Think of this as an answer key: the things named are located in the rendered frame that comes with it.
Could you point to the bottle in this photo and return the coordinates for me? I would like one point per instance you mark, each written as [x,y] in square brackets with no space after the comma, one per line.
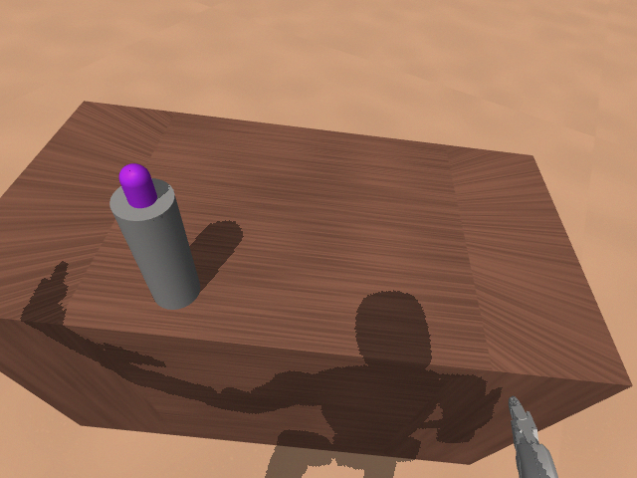
[148,216]

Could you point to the right robot hand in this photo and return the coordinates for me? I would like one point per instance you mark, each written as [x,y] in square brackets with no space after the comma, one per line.
[533,459]

